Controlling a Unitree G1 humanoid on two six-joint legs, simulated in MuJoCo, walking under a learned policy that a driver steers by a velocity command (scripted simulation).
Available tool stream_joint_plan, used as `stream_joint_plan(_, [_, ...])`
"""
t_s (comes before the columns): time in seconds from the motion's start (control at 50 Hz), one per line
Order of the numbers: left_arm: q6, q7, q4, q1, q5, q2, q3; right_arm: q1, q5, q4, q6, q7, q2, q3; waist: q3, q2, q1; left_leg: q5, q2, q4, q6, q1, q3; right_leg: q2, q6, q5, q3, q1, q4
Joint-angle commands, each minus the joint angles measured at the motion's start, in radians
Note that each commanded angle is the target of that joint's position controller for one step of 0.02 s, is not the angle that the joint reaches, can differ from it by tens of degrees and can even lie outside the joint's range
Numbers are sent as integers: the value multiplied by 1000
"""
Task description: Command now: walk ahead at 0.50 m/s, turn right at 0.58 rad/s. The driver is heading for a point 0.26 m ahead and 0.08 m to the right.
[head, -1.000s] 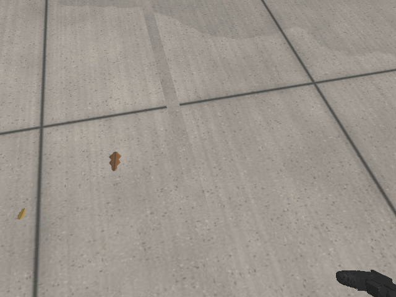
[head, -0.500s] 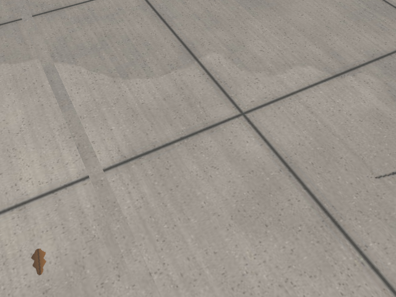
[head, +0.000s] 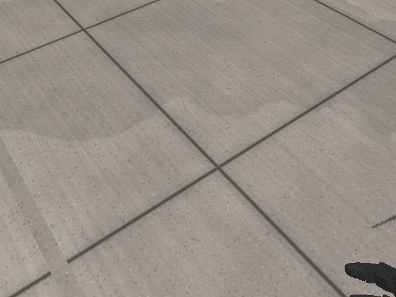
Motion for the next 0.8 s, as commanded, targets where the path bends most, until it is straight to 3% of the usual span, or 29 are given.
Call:
stream_joint_plan(0.02, [-6, 0, -72, -45, 7, 91, 19, 156, -12, -34, -30, -11, -173, -70, -134, -137, -146, -44, 69, -29, 83, 375, -34, -172, -71, 381, 157, -107, 172])
stream_joint_plan(0.04, [-9, 0, -93, -21, 30, 32, -3, 310, -19, -23, -25, -20, -232, -83, -284, 11, -189, -91, 253, -16, 138, 642, -229, -86, -28, 133, 47, -256, 465])
stream_joint_plan(0.06, [-20, -1, -123, 119, -11, 12, -12, 354, -22, 18, -11, -9, -288, -98, -340, 370, -109, -352, 438, -130, 294, 865, -720, -2, 20, -226, -36, -618, 747])
stream_joint_plan(0.08, [-18, 4, -84, 86, -17, 122, 8, 301, -6, -11, -8, -7, -177, -74, -227, 198, -136, -417, 416, -165, 271, 779, -699, -74, 43, -168, -2, -700, 851])
stream_joint_plan(0.1, [-12, 4, -95, -25, -4, 161, 21, 254, -9, -19, -1, -12, -123, -58, -114, 91, -156, -229, 369, -149, 236, 652, -498, -95, 58, -84, -24, -693, 864])
stream_joint_plan(0.12, [-7, 8, -102, -72, 9, 145, 21, 208, -23, -24, 4, -9, -108, -48, -69, 14, -134, 46, 326, -139, 226, 534, -360, -116, 72, -44, -48, -636, 848])
stream_joint_plan(0.14, [-4, 8, -113, -99, 22, 136, 25, 179, -24, -15, 8, -6, -90, -42, -37, 5, -113, 272, 290, -130, 228, 455, -260, -130, 81, -38, -55, -606, 801])
stream_joint_plan(0.18, [8, 3, -110, -72, 13, 81, 16, 162, -25, 8, 2, -2, -76, -34, -44, 63, -74, 462, 241, -147, 222, 376, -131, -146, 90, -30, -89, -520, 694])
stream_joint_plan(0.26, [19, -1, -121, -115, 23, 21, -9, 131, -9, 50, 19, -14, -136, -49, -96, 74, -65, 574, 231, -175, 249, 352, -17, -149, 109, 121, -144, -425, 430])
stream_joint_plan(0.36, [17, -17, -141, -225, 24, 45, -7, 164, 10, 97, 49, -20, -159, -49, -103, 71, -107, 425, 223, -154, 221, 371, 21, -128, 84, 279, -184, -303, 196])
stream_joint_plan(0.42, [12, -19, -138, -210, 33, 57, 4, 150, 26, 115, 58, -20, -150, -42, -90, 58, -74, 261, 203, -65, 173, 354, 10, -105, 31, 385, -206, -171, -5])
stream_joint_plan(0.44, [12, -12, -138, -198, 39, 92, 13, 191, 16, 130, 54, -19, -119, -31, -104, 17, -75, 173, 160, -11, 123, 319, 27, -150, 2, 560, -153, -73, -59])
stream_joint_plan(0.46, [14, -1, -153, -173, 55, 159, 24, 229, -23, 120, 44, -16, -75, -13, -186, -103, -99, -69, 90, 109, 62, 228, 80, -305, -57, 938, -9, 92, 13])
stream_joint_plan(0.48, [25, 4, -149, -192, 60, 109, 4, 318, -28, 140, 48, -14, -21, 8, -249, -233, -131, -425, 48, 185, 8, 151, 90, -427, -193, 977, 114, 150, 26])
stream_joint_plan(0.5, [27, -3, -143, -197, 49, 37, -14, 264, -21, 135, 64, -18, -54, 4, -235, -215, -99, -533, 58, 207, -18, 134, 54, -416, -222, 831, 146, 106, -8])
stream_joint_plan(0.54, [26, -14, -128, -250, 48, 47, -16, 213, -13, 133, 93, -29, -76, -3, -169, -179, -111, -469, 64, 169, -28, 138, 49, -352, -163, 628, 105, 16, -40])
stream_joint_plan(0.58, [26, -18, -136, -335, 42, 71, -10, 246, -23, 155, 115, -36, -79, -2, -131, -167, -155, -254, 65, 24, -28, 286, 52, -291, -92, 460, 27, -138, -58])
stream_joint_plan(0.6, [26, -19, -128, -331, 40, 66, -10, 242, -29, 158, 119, -35, -85, 0, -111, -153, -149, -173, 64, -21, -22, 324, 52, -245, -52, 313, -14, -176, -60])
stream_joint_plan(0.64, [29, -20, -120, -318, 40, 49, -12, 215, -22, 169, 121, -34, -122, -8, -16, -69, -110, -261, 66, -20, 9, 239, 66, -177, -4, 152, -78, -180, -54])
stream_joint_plan(0.68, [20, -17, -104, -306, 44, 46, -12, 188, -21, 172, 112, -37, -95, -3, -16, -49, -108, -222, 70, -33, 12, 244, 61, -175, -4, 279, -79, -149, -11])
stream_joint_plan(0.74, [15, -10, -82, -285, 36, 40, -8, 192, -15, 192, 97, -41, -92, -4, -72, -31, -104, -122, 74, -28, 7, 270, 57, -169, -16, 515, -103, -76, 53])
stream_joint_plan(0.8, [21, -8, -61, -285, 34, 34, -5, 187, -12, 210, 102, -43, -87, -3, -76, -32, -104, -119, 69, -27, 5, 280, 62, -166, -20, 541, -109, -61, 60])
